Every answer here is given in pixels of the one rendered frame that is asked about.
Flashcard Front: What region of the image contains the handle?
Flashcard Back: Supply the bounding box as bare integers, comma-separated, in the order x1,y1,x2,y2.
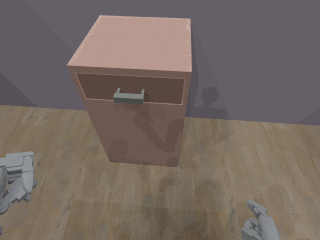
113,88,145,104

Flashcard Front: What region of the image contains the robot right hand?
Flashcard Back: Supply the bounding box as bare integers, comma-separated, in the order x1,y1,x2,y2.
241,199,281,240

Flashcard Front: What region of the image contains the drawer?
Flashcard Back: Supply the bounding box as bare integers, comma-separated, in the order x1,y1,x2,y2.
76,72,185,104

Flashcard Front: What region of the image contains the robot left hand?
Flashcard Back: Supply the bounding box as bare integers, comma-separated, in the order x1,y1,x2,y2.
0,151,37,215

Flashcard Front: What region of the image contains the cabinet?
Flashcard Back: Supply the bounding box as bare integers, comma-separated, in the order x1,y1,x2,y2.
66,15,192,167

